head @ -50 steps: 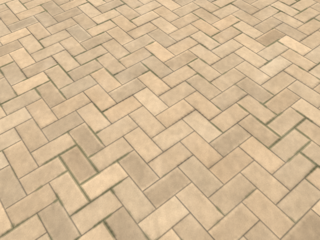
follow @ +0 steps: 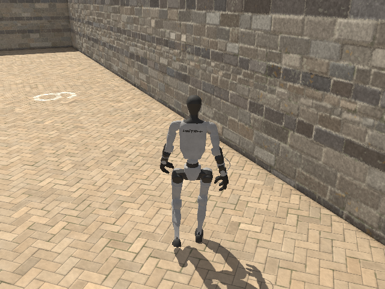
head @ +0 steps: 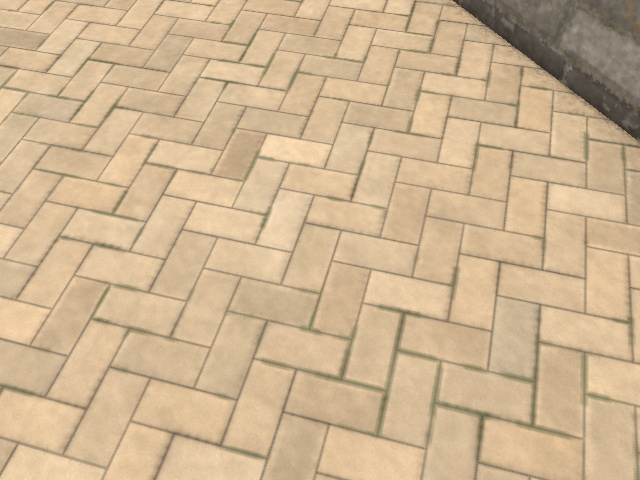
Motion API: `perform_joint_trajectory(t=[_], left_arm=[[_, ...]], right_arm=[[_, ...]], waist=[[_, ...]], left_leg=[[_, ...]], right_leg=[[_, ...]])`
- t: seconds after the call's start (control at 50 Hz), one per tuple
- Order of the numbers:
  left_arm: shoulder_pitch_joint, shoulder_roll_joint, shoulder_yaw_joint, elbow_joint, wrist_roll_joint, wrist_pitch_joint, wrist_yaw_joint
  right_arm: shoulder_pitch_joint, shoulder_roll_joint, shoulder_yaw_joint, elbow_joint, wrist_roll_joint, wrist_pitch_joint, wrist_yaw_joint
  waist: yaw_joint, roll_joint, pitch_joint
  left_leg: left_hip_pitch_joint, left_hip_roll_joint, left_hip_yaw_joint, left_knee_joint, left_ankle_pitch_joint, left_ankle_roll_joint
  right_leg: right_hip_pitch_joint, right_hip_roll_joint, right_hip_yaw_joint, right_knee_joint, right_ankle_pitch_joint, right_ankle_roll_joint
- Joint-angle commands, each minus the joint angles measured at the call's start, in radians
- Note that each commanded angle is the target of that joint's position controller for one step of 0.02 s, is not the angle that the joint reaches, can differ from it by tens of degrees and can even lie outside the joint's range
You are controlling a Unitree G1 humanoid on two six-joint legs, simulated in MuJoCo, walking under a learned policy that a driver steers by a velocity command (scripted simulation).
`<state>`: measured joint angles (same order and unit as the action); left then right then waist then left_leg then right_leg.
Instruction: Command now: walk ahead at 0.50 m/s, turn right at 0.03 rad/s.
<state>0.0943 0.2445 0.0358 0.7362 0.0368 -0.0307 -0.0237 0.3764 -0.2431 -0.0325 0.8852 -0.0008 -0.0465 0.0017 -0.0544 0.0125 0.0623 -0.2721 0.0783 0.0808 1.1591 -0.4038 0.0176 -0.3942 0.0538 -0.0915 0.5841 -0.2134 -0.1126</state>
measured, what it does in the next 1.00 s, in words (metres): walks ahead, turning left: left foot, then right foot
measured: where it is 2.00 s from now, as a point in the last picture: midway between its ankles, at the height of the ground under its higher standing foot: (134, 295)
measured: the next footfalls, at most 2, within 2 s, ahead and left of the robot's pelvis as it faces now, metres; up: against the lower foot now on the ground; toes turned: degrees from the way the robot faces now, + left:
left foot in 0.48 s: +0.38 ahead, +0.12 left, +0.00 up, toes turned +18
right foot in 0.98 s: +0.73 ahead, +0.07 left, +0.00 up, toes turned +33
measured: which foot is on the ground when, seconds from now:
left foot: up 0.00-0.46, down 0.48-0.98, up 1.00-1.00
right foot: down 0.00-0.48, up 0.50-0.96, down 0.98-1.00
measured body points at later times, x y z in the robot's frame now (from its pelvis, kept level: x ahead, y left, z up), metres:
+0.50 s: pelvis +0.27 +0.04 -0.01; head +0.30 +0.05 +0.44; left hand +0.18 +0.28 -0.15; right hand +0.48 -0.16 -0.12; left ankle +0.34 +0.11 -0.73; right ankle +0.08 -0.06 -0.68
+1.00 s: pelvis +0.54 +0.10 -0.01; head +0.57 +0.11 +0.44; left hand +0.62 +0.41 -0.08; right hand +0.67 -0.17 -0.13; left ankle +0.35 +0.11 -0.71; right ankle +0.69 +0.06 -0.73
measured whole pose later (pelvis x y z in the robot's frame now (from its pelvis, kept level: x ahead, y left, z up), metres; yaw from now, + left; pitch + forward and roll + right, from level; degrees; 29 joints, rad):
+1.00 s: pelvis +0.54 +0.10 -0.01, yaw +32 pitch +2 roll +0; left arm 0.04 0.26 0.00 0.70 0.04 -0.08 0.00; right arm 0.43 -0.31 -0.08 0.87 0.00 -0.04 0.00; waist -0.09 0.00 0.04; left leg -0.07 -0.14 -0.20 0.66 -0.49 0.09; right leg -0.47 0.00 0.01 0.55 -0.10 -0.02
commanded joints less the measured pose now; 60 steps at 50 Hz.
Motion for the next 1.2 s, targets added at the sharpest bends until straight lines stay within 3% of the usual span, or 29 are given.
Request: perform_joint_trajectory(t=[0.02,0.06,0.1,0.2,0.34,0.4,0.44,0.46,0.48,0.5,0.52,0.56,0.58,0.62,0.66,0.76,0.86,0.88,0.92,0.94,0.96,0.98,1.0,1.02,1.04,1.06,1.1,1.14,1.2], left_arm=[[0.195,0.118,0.036,0.037,-0.013,-0.025,0.025],[0.171,0.084,0.024,0.045,-0.015,-0.047,0.023],[0.19,0.096,0.027,0.067,-0.02,-0.064,0.022],[0.251,0.087,0.023,0.11,-0.021,-0.075,0.026],[0.352,0.095,0.016,0.181,-0.018,-0.069,0.051],[0.341,0.134,0.02,0.193,-0.014,-0.058,0.063],[0.311,0.169,0.029,0.188,-0.008,-0.043,0.069],[0.292,0.179,0.032,0.178,-0.01,-0.036,0.066],[0.273,0.161,0.027,0.147,-0.015,-0.04,0.058],[0.295,0.063,0.013,0.077,-0.027,-0.052,0.035],[0.196,0.131,0.019,0.054,-0.013,-0.067,0.029],[0.168,0.119,0.014,0.041,-0.029,-0.088,0.026],[0.165,0.112,0.015,0.039,-0.014,-0.074,0.027],[0.207,0.092,0.009,0.046,0.013,-0.032,0.02],[0.184,0.079,0.006,0.028,0.014,-0.01,0.014],[-0.026,0.076,-0.002,-0.049,0.004,-0.006,0.008],[-0.157,0.09,-0.01,-0.103,-0.008,-0.022,0.003],[-0.159,0.099,-0.009,-0.11,-0.009,-0.027,0.003],[-0.076,0.128,0.0,-0.095,-0.012,-0.036,0.007],[0.017,0.151,0.01,-0.067,-0.013,-0.042,0.015],[0.152,0.178,0.023,-0.03,-0.007,-0.055,0.026],[0.309,0.251,0.04,-0.021,0.016,-0.063,0.044],[0.307,0.335,0.058,-0.032,0.031,-0.05,0.049],[0.254,0.275,0.056,-0.032,0.012,-0.036,0.044],[0.188,0.175,0.034,-0.048,0.002,-0.033,0.04],[0.15,0.127,0.022,-0.043,-0.001,-0.035,0.036],[0.161,0.11,0.016,-0.019,-0.004,-0.045,0.038],[0.193,0.116,0.02,0.004,-0.015,-0.065,0.03],[0.217,0.127,0.029,0.025,-0.02,-0.077,0.023]], right_arm=[[-0.012,-0.102,-0.022,-0.072,-0.006,-0.012,0.009],[0.055,-0.089,-0.025,-0.028,-0.025,0.02,0.019],[0.038,-0.073,-0.029,-0.026,-0.022,0.032,0.031],[-0.125,-0.058,-0.031,-0.063,-0.021,0.034,0.039],[-0.329,-0.022,-0.005,-0.14,-0.031,0.023,0.058],[-0.284,-0.04,-0.011,-0.141,-0.032,0.026,0.052],[-0.139,-0.075,-0.029,-0.105,-0.035,0.024,0.042],[-0.011,-0.106,-0.047,-0.067,-0.042,0.015,0.035],[0.123,-0.192,-0.079,-0.038,-0.053,0.013,0.02],[0.054,-0.293,-0.107,-0.063,-0.034,0.026,0.012],[0.057,-0.28,-0.107,-0.063,-0.001,0.034,0.013],[-0.033,-0.169,-0.078,-0.054,-0.003,0.031,0.002],[-0.07,-0.14,-0.069,-0.056,-0.003,0.023,-0.001],[-0.094,-0.131,-0.06,-0.065,0.001,0.003,-0.001],[-0.07,-0.163,-0.067,-0.058,0.003,-0.012,0.004],[0.017,-0.178,-0.073,-0.052,0.002,-0.009,0.006],[0.084,-0.195,-0.078,-0.053,-0.012,-0.003,-0.003],[0.078,-0.202,-0.08,-0.059,-0.015,-0.003,-0.007],[0.022,-0.22,-0.084,-0.081,-0.019,-0.005,-0.013],[-0.009,-0.231,-0.086,-0.091,-0.02,-0.009,-0.011],[-0.027,-0.224,-0.083,-0.093,-0.012,-0.016,-0.002],[-0.019,-0.154,-0.062,-0.12,0.0,-0.025,0.007],[0.086,-0.067,-0.043,-0.153,0.025,-0.023,0.006],[0.099,-0.152,-0.05,-0.128,-0.01,-0.008,-0.002],[0.033,-0.171,-0.056,-0.119,-0.02,0.0,0.003],[-0.014,-0.155,-0.052,-0.125,-0.022,0.003,0.012],[-0.029,-0.135,-0.05,-0.129,-0.036,0.023,0.031],[-0.045,-0.117,-0.045,-0.141,-0.036,0.04,0.043],[-0.135,-0.102,-0.038,-0.181,-0.037,0.048,0.057]], waist=[[0.068,-0.035,-0.093],[0.035,-0.065,-0.077],[0.024,-0.065,-0.053],[0.055,-0.066,0.019],[0.107,-0.065,0.059],[0.068,-0.1,0.005],[-0.003,-0.122,-0.082],[-0.067,-0.098,-0.152],[-0.131,0.002,-0.238],[-0.031,0.264,-0.297],[-0.077,0.067,-0.291],[0.011,-0.062,-0.066],[0.048,-0.075,-0.031],[0.085,-0.039,-0.044],[0.089,-0.015,-0.045],[0.012,0.043,-0.02],[-0.044,0.058,-0.031],[-0.038,0.063,-0.032],[0.017,0.076,-0.044],[0.061,0.073,-0.079],[0.133,0.021,-0.146],[0.188,-0.086,-0.292],[0.119,-0.306,-0.369],[0.087,-0.224,-0.312],[0.083,-0.094,-0.177],[0.076,-0.048,-0.099],[0.057,-0.12,-0.059],[0.05,-0.126,-0.064],[0.053,-0.11,-0.045]], left_leg=[[-0.313,0.042,-0.12,0.037,0.067,0.024],[-0.231,0.025,-0.122,0.0,0.106,0.019],[-0.272,0.016,-0.126,-0.027,0.166,0.018],[-0.427,0.01,-0.124,-0.174,0.348,0.01],[-0.408,-0.027,0.024,-0.477,0.397,0.053],[-0.282,-0.106,0.088,-0.52,0.265,0.113],[-0.113,-0.166,0.095,-0.541,0.16,0.166],[0.065,-0.183,0.062,-0.622,0.167,0.201],[0.296,-0.03,-0.156,-0.693,0.092,0.268],[0.577,0.249,-0.742,-0.797,0.169,0.437],[0.56,0.257,-0.776,-0.866,0.2,0.459],[0.288,0.2,-0.547,-0.912,0.341,0.361],[0.196,0.14,-0.467,-0.92,0.418,0.32],[0.108,0.076,-0.372,-0.937,0.519,0.297],[0.074,0.04,-0.332,-0.946,0.576,0.291],[0.119,-0.004,-0.335,-0.941,0.54,0.23],[0.247,0.024,-0.398,-0.861,0.629,0.212],[0.257,0.035,-0.418,-0.841,0.642,0.203],[0.221,0.044,-0.445,-0.788,0.674,0.167],[0.188,0.028,-0.446,-0.71,0.748,0.147],[0.137,-0.032,-0.404,-0.537,0.75,0.123],[0.024,-0.099,-0.328,-0.264,0.53,0.096],[-0.281,-0.252,-0.211,-0.017,-0.153,0.067],[-0.379,-0.163,-0.207,0.097,-0.127,0.078],[-0.384,-0.114,-0.199,0.103,-0.025,0.074],[-0.363,-0.082,-0.184,0.06,0.04,0.064],[-0.318,-0.044,-0.165,0.009,0.077,0.043],[-0.32,-0.04,-0.151,0.007,0.106,0.034],[-0.406,-0.018,-0.143,-0.032,0.186,0.019]], right_leg=[[0.345,-0.322,0.308,-0.328,0.336,-0.111],[0.262,-0.284,0.219,-0.382,0.339,-0.076],[0.262,-0.271,0.16,-0.423,0.341,-0.062],[0.32,-0.252,0.046,-0.472,0.344,-0.024],[0.474,-0.278,-0.077,-0.414,0.59,0.001],[0.54,-0.295,-0.124,-0.256,0.992,0.022],[0.529,-0.307,-0.138,-0.013,1.136,0.017],[0.446,-0.296,-0.145,0.196,1.007,0.017],[0.238,-0.248,-0.156,0.514,0.648,0.039],[-0.23,0.008,-0.073,0.901,-0.294,0.103],[-0.354,-0.03,0.134,0.94,-0.248,0.092],[-0.324,-0.128,0.139,0.753,-0.117,0.091],[-0.267,-0.153,0.143,0.673,-0.114,0.104],[-0.176,-0.158,0.129,0.592,-0.106,0.132],[-0.176,-0.156,0.103,0.511,-0.07,0.155],[-0.243,-0.141,0.085,0.237,0.134,0.179],[-0.243,-0.092,0.094,0.069,0.173,0.159],[-0.215,-0.084,0.104,0.036,0.156,0.149],[-0.063,-0.063,0.117,-0.04,0.094,0.123],[0.074,-0.036,0.107,-0.065,0.054,0.105],[0.262,-0.049,0.115,-0.132,0.074,0.079],[0.491,-0.257,0.32,-0.173,-0.129,0.029],[0.684,-0.508,0.769,-0.286,-0.217,-0.07],[0.599,-0.505,0.875,-0.311,-0.345,-0.105],[0.466,-0.456,0.709,-0.324,-0.348,-0.083],[0.364,-0.397,0.548,-0.344,-0.214,-0.059],[0.278,-0.324,0.35,-0.374,-0.004,-0.022],[0.271,-0.317,0.263,-0.388,0.148,-0.029],[0.293,-0.327,0.166,-0.426,0.219,-0.047]])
